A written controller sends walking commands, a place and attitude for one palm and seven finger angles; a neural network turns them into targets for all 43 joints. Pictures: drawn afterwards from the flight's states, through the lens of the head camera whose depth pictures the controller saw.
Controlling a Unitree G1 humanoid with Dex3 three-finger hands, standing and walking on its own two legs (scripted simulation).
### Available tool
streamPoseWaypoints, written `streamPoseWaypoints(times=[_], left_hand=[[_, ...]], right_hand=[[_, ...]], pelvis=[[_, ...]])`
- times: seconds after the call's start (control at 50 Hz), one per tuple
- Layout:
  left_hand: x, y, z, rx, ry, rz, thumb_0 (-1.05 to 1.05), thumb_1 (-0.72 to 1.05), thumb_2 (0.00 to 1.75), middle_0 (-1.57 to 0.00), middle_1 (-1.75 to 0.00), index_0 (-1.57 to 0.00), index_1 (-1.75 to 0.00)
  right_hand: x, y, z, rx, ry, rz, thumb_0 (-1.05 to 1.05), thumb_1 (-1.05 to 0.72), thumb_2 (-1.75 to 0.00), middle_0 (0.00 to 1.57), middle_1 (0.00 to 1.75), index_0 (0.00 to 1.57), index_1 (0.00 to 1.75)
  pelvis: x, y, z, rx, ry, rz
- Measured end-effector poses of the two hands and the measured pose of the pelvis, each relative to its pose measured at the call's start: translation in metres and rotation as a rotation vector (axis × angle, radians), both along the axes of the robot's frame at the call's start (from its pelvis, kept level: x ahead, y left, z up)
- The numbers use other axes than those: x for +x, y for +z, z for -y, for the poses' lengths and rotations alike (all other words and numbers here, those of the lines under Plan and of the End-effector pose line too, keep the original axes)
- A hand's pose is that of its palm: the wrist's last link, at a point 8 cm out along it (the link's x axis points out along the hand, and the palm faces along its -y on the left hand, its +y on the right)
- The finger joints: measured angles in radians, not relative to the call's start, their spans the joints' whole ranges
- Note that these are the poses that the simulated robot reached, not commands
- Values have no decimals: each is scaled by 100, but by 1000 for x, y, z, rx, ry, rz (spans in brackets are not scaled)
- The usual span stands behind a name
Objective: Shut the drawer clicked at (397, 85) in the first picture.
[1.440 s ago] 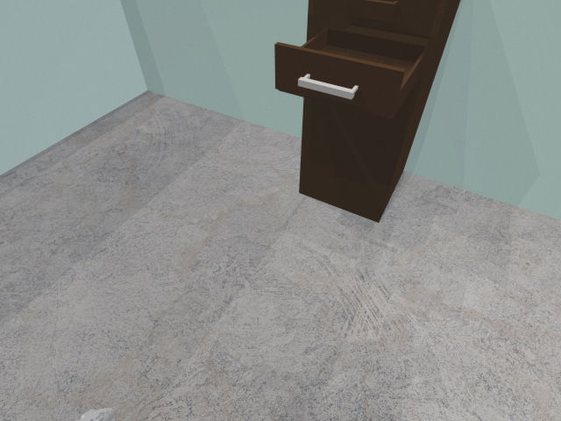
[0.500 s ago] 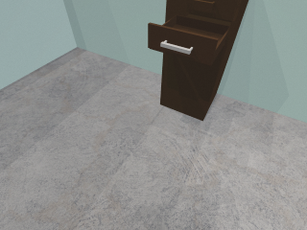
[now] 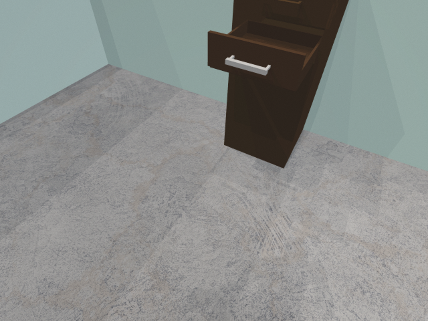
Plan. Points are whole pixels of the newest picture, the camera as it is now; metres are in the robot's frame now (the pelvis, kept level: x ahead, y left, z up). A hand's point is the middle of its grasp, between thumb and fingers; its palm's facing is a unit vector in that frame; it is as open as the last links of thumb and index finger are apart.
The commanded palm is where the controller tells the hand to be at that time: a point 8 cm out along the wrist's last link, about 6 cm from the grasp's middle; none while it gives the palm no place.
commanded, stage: walk to a spot facing it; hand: left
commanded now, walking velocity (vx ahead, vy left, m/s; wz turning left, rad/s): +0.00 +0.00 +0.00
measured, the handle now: (248, 64) +0.99 -0.07 +0.01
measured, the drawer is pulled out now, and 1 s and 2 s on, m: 0.28 0.28 0.28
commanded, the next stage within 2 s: turn to face it in 0.90 s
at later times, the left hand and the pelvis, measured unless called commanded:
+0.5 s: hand out of the picture +0.02 +0.21 -0.19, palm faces +0.04 -0.99 -0.15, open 7.4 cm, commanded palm none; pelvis +0.07 +0.03 -0.01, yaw +1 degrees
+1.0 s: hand (159, 236) +0.36 +0.17 -0.18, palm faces +0.10 -0.98 -0.19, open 7.3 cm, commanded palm none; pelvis +0.28 -0.01 -0.02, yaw +5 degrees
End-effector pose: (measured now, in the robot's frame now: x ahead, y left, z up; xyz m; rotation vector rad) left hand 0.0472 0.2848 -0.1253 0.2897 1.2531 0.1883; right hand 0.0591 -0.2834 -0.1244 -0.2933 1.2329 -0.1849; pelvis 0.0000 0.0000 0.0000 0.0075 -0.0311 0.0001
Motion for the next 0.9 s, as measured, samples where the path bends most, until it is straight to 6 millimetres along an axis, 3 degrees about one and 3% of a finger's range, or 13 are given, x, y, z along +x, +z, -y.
streamPoseWaypoints(times=[0.22,0.42,0.48,0.58,0.66,0.72,0.84,0.9], left_hand=[[-10,-7,11,-23,21,-22,0,91,90,-20,-30,-20,-30],[-46,-41,25,-150,142,-145,0,91,90,-20,-30,-20,-30],[-40,-42,25,-167,123,-218,0,91,90,-20,-30,-20,-30],[20,-33,23,-179,87,-171,1,91,90,-20,-30,-20,-30],[93,-29,26,-177,57,-76,1,91,90,-19,-30,-19,-30],[154,-28,32,-172,21,-6,1,92,90,-19,-30,-19,-30],[277,-34,56,-147,-42,150,0,92,90,-19,-30,-19,-30],[305,-33,64,-136,-10,208,0,91,90,-19,-30,-19,-30]], right_hand=[[-10,-8,-10,26,-8,-29,0,-91,-90,20,30,21,30],[-25,-22,-61,72,-40,-141,0,-91,-90,20,30,20,30],[-30,-21,-80,87,-93,-145,0,-91,-90,20,30,20,30],[-49,-10,-110,128,-158,-255,0,-91,-90,20,30,20,30],[-54,-4,-124,158,-199,-355,0,-91,-90,20,30,21,30],[-46,-5,-126,177,-229,-407,0,-91,-90,20,30,21,30],[4,-27,-104,196,-254,-464,0,-90,-90,20,30,21,30],[56,-39,-80,183,-215,-429,0,-90,-90,20,30,21,30]], pelvis=[[5,-2,1,-1,1,-2],[47,-16,-24,-15,38,-16],[65,-14,-32,-8,16,-25],[95,-5,-34,-11,21,-36],[123,-4,-30,-11,18,-39],[149,-7,-24,-8,10,-39],[216,-30,-1,-1,21,-36],[242,-34,8,-14,46,-19]])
